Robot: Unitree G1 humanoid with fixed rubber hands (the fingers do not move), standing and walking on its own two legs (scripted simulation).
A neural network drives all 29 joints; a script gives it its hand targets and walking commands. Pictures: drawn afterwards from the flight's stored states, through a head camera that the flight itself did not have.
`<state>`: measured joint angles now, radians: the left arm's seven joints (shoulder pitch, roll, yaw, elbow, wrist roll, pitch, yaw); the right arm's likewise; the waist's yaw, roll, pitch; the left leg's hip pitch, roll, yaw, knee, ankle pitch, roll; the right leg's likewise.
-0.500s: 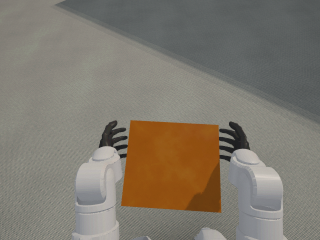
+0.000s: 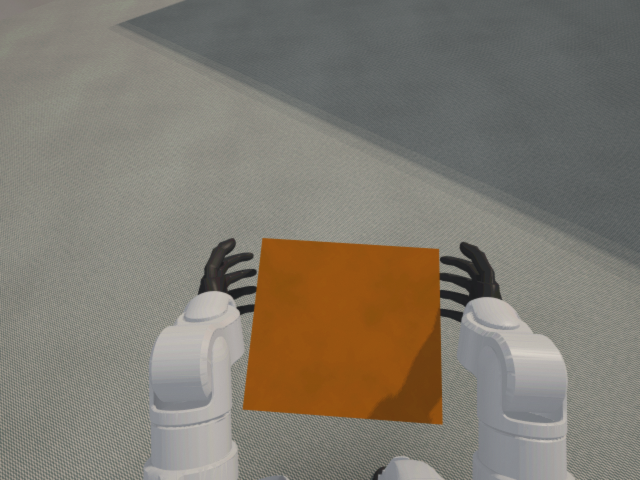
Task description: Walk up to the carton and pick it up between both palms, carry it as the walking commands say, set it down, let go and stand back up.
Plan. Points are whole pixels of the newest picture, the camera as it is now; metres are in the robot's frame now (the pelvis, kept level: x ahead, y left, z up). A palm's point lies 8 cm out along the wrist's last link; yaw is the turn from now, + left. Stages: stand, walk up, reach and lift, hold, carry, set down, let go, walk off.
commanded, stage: carry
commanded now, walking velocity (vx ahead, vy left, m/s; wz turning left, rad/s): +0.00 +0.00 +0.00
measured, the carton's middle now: (343, 329) +0.30 -0.01 +0.00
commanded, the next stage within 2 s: none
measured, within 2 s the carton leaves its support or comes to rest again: neither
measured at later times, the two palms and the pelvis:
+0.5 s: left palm (216, 288) +0.31 +0.14 +0.09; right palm (467, 293) +0.29 -0.15 +0.09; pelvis +0.02 +0.01 +0.00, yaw +0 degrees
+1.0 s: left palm (226, 285) +0.31 +0.13 +0.10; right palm (480, 292) +0.29 -0.16 +0.09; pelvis +0.02 -0.01 -0.01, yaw +0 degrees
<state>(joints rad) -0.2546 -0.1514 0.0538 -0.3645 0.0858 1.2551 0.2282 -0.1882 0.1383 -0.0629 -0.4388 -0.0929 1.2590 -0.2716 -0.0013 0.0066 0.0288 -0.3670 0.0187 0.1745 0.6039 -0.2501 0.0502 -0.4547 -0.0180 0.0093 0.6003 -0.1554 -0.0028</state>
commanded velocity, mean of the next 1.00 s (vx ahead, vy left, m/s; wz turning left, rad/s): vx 0.00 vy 0.09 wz -0.28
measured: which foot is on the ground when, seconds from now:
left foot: down 0.00-1.00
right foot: down 0.00-1.00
